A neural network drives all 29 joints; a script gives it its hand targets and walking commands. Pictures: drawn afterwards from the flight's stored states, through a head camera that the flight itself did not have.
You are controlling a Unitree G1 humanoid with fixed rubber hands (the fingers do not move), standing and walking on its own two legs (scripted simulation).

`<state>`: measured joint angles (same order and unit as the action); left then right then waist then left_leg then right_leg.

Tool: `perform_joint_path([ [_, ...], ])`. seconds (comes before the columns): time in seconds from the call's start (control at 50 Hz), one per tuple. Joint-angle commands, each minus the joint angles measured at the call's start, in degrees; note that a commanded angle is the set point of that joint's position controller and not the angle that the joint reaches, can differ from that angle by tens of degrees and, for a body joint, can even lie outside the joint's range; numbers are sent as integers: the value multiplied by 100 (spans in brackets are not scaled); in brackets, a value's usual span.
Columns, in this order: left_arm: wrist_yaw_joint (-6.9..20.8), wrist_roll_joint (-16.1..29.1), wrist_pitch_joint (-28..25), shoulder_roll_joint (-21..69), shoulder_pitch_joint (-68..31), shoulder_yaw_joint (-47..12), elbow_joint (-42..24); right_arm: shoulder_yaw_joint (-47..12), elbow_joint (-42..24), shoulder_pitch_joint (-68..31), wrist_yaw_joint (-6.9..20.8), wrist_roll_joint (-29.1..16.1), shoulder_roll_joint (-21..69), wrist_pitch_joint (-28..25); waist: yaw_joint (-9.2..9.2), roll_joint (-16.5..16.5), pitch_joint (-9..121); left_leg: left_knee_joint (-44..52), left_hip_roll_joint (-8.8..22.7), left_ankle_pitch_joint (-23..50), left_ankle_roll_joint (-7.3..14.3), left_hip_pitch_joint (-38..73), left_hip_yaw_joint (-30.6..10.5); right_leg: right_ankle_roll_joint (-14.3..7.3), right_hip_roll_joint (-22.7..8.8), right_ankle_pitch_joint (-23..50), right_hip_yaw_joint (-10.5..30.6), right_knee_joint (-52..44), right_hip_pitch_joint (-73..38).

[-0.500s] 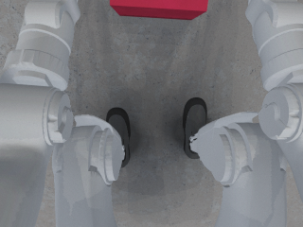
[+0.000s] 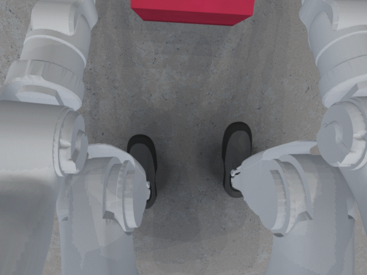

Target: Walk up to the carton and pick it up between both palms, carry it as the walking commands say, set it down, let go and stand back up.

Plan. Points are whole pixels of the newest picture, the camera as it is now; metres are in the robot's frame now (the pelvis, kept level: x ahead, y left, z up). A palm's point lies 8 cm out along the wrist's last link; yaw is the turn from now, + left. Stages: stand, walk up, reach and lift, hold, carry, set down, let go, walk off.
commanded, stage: reach and lift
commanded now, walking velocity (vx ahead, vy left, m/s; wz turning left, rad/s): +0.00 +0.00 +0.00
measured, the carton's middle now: out of the picture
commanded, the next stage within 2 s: none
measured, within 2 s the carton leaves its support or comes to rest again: leaves its support in 1.12 s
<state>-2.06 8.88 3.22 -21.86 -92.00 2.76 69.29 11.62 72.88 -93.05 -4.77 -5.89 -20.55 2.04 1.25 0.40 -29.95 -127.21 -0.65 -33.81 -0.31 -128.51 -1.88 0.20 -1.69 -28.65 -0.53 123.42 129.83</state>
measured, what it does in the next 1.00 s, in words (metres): stands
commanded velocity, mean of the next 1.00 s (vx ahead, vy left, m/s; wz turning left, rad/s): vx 0.00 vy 0.00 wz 0.00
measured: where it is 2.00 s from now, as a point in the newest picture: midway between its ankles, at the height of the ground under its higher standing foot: (190, 177)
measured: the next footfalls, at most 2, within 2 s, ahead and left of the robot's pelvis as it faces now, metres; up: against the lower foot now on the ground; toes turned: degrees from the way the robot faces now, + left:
none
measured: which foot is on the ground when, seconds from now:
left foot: down 0.00-1.00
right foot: down 0.00-1.00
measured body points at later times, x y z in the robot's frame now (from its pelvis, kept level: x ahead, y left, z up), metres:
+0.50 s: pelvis +0.00 +0.00 +0.00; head +0.39 +0.01 +0.20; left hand +0.57 +0.14 -0.22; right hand +0.57 -0.16 -0.21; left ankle +0.11 +0.12 -0.33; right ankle +0.13 -0.12 -0.33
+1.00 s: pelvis +0.00 +0.00 +0.00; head +0.39 +0.01 +0.20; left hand +0.57 +0.14 -0.22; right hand +0.57 -0.16 -0.21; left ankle +0.11 +0.12 -0.33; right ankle +0.13 -0.12 -0.33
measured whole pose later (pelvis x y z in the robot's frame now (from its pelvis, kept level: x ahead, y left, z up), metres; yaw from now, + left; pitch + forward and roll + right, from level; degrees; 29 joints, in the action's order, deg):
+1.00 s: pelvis +0.00 +0.00 +0.00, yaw +0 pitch +34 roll -2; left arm 0.5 7.2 7.9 -20.3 -92.7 3.8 68.3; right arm 12.9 71.2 -94.6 -2.5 -5.9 -17.9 7.2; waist 1.3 0.4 -29.9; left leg -128.4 -0.8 -34.2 -0.3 -128.5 -1.8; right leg 0.2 -1.4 -29.1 -0.3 124.6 129.8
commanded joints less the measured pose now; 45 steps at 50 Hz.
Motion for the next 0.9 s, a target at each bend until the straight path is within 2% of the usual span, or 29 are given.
perform_joint_path([
  [0.0, 99, 264, -138, 138, -2053, -406, -448, -340, -545, -1244, 157, -633, 628, -133, 163, 105, 6266, 734, -154, 1524, -67, 2241, 23, 190, 370, 1758, 89, -349, -3543],
  [0.04, 117, 182, -134, 235, -2070, -373, -416, -320, -474, -1264, 194, -576, 750, -122, 121, 100, 6114, 743, -167, 1577, -65, 2218, 4, 171, 374, 1808, 85, -321, -3455],
  [0.06, 119, 125, -151, 222, -2094, -323, -569, -210, -512, -1249, 190, -508, 714, -133, 175, 178, 6116, 744, -205, 1568, -89, 2289, 36, 183, 389, 1773, 61, -330, -3423],
  [0.08, 112, 17, -129, 128, -2028, -232, -476, -201, -373, -1169, 194, -485, 779, -95, 65, 187, 6034, 795, -205, 1417, -93, 2271, 49, 194, 388, 1669, 72, -360, -3485],
  [0.1, 98, -14, -144, 119, -2074, -176, -532, -91, -363, -1187, 169, -384, 650, -114, 183, 138, 6018, 780, -221, 1500, -99, 2260, 25, 193, 406, 1747, 39, -339, -3444],
  [0.14, 96, -159, -131, 131, -1952, -55, -366, -28, -300, -1128, 144, -254, 741, -73, 106, 186, 5945, 759, -246, 1467, -105, 2276, 71, 203, 436, 1680, 70, -380, -3491],
  [0.16, 155, -111, -118, 463, -2092, -137, -467, 24, -373, -1200, 165, -145, 848, -86, 274, 174, 5876, 775, -267, 1428, -117, 2267, 37, 171, 447, 1666, 40, -393, -3426],
  [0.2, 226, -134, -119, 722, -2197, -191, -556, 41, -350, -1207, 210, -40, 1068, -90, 325, 298, 5779, 774, -303, 1472, -149, 2228, 70, 154, 478, 1762, 65, -405, -3413],
  [0.22, 323, -91, -84, 1100, -2252, -295, -601, 16, -410, -1318, 287, -26, 1388, -73, 396, 238, 5832, 784, -326, 1466, -133, 2268, 50, 149, 502, 1734, 38, -398, -3507],
  [0.24, 374, -234, -63, 1185, -2193, -179, -542, -55, -477, -1402, 351, -13, 1636, -61, 216, 216, 5683, 772, -343, 1434, -128, 2152, 114, 155, 532, 1704, 54, -417, -3489],
  [0.26, 497, -199, -21, 1711, -2278, -317, -392, -177, -391, -1470, 478, -3, 2157, -10, 269, 190, 5623, 784, -360, 1376, -106, 2180, 75, 145, 529, 1622, 29, -403, -3395],
  [0.28, 611, -195, 6, 2089, -2416, -382, -489, -201, -598, -1642, 584, -6, 2540, 2, 277, 172, 5625, 767, -365, 1358, -72, 2214, 37, 109, 553, 1557, 19, -397, -3328],
  [0.32, 824, -264, 58, 2793, -2555, -470, -639, -256, -536, -1640, 826, 40, 3371, 115, 268, 296, 5508, 760, -387, 1362, -63, 2139, 87, 78, 607, 1624, 4, -328, -3268],
  [0.34, 922, -269, 74, 3117, -2646, -498, -730, -323, -586, -1800, 928, 53, 3666, 167, 249, 225, 5358, 777, -420, 1299, -50, 2084, 82, 60, 638, 1503, -9, -332, -3168],
  [0.4, 1212, -322, 228, 3855, -2487, -448, -676, -384, -717, -1703, 1173, 176, 4178, 297, 344, 184, 5062, 739, -452, 1148, -17, 1842, 151, -9, 662, 1387, -37, -335, -3093],
  [0.42, 1266, -342, 253, 3972, -2441, -495, -771, -431, -747, -1749, 1235, 161, 4365, 320, 250, 193, 5072, 710, -471, 1204, -2, 1778, 185, -13, 688, 1457, -39, -299, -3099],
  [0.48, 1387, -350, 286, 4229, -2382, -546, -981, -504, -840, -1631, 1399, 160, 4702, 394, 151, 198, 5067, 708, -478, 1240, 41, 1681, 230, -29, 731, 1522, -44, -263, -3001],
  [0.5, 1410, -346, 332, 4349, -2357, -560, -926, -471, -811, -1630, 1424, 145, 4704, 424, 230, 262, 5061, 707, -461, 1247, 42, 1708, 227, -39, 712, 1505, -73, -255, -2949],
  [0.54, 1463, -344, 361, 4536, -2292, -545, -1001, -479, -892, -1613, 1479, 173, 4811, 463, 218, 246, 5022, 660, -491, 1199, 49, 1637, 273, -71, 728, 1442, -53, -268, -2907],
  [0.58, 1502, -251, 336, 4613, -2329, -589, -1139, -630, -929, -1683, 1501, 107, 4910, 462, 216, 73, 5090, 647, -491, 1262, 70, 1520, 234, -68, 708, 1556, -41, -228, -2975],
  [0.6, 1505, -257, 368, 4615, -2329, -623, -1061, -556, -861, -1629, 1524, 113, 4954, 492, 220, 287, 5043, 656, -476, 1223, 63, 1608, 255, -94, 693, 1522, -28, -240, -2906],
  [0.62, 1516, -214, 355, 4685, -2271, -616, -1065, -591, -829, -1535, 1522, 113, 4984, 499, 260, 142, 4990, 670, -486, 1160, 76, 1552, 250, -86, 695, 1458, -55, -243, -2884],
  [0.64, 1531, -204, 359, 4710, -2328, -608, -1083, -622, -915, -1622, 1531, 102, 5044, 485, 174, 98, 5000, 671, -506, 1177, 89, 1515, 227, -101, 714, 1494, -34, -247, -2936],
  [0.68, 1531, -223, 367, 4728, -2310, -640, -1102, -705, -896, -1636, 1549, 26, 5080, 501, 136, 176, 4998, 657, -488, 1263, 99, 1587, 234, -98, 712, 1550, -53, -196, -2841],
  [0.72, 1568, -153, 383, 4879, -2273, -688, -1071, -700, -931, -1651, 1560, 25, 5165, 505, 233, 155, 5002, 675, -516, 1263, 126, 1580, 208, -106, 704, 1576, -75, -207, -2891],
  [0.78, 1562, -79, 379, 4948, -2313, -771, -1119, -791, -974, -1758, 1544, -62, 5174, 489, 275, 137, 5053, 685, -500, 1297, 134, 1620, 163, -124, 689, 1636, -92, -178, -2867],
  [0.84, 1560, -23, 369, 5054, -2364, -765, -1162, -889, -938, -1755, 1547, -125, 5285, 505, 154, 163, 5126, 640, -536, 1408, 126, 1725, 209, -159, 703, 1680, -13, -194, -2951],
  [0.86, 1566, 88, 360, 5095, -2496, -846, -1309, -955, -1077, -1863, 1532, -177, 5347, 506, 219, 81, 5365, 646, -542, 1389, 143, 1755, 207, -161, 698, 1740, -20, -224, -3197],
  [0.88, 1555, 101, 336, 5104, -2507, -905, -1416, -975, -1158, -1889, 1522, -223, 5411, 476, 170, 135, 5517, 640, -540, 1519, 150, 1784, 194, -162, 726, 1887, -13, -158, -3203],
])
